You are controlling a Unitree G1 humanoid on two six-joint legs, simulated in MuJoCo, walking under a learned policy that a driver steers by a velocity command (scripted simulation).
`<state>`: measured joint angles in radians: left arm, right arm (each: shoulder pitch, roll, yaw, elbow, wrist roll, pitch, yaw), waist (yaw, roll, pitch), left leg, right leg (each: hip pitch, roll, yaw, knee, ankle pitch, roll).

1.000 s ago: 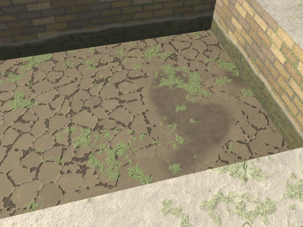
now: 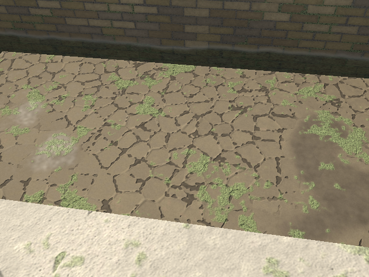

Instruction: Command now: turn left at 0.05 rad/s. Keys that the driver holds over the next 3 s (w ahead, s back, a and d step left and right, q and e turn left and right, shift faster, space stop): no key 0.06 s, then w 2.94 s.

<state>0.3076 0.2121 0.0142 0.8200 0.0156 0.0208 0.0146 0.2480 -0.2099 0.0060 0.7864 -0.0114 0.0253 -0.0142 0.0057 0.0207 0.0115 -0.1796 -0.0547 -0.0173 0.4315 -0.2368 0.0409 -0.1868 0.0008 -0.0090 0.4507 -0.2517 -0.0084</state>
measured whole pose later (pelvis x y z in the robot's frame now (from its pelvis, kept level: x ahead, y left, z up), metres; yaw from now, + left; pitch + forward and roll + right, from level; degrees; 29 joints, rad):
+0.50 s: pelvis +0.08 +0.00 +0.00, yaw +0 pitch +1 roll +0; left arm 0.21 0.24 0.05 0.87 0.04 -0.01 -0.02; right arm 0.54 -0.19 -0.02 0.96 -0.03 -0.05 -0.03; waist -0.05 -0.02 -0.01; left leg -0.03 -0.05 0.00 0.28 -0.27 0.07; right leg -0.54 -0.02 -0.03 0.93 -0.25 -0.05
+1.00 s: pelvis +0.30 -0.06 +0.00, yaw +0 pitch +0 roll +0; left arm 0.49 0.20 0.03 0.95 0.00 -0.07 0.01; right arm 0.21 -0.24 -0.06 0.83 -0.03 0.03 -0.01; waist 0.01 0.03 0.00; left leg -0.68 0.05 -0.04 1.02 -0.10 0.05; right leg -0.16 0.09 -0.09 0.40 -0.24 -0.12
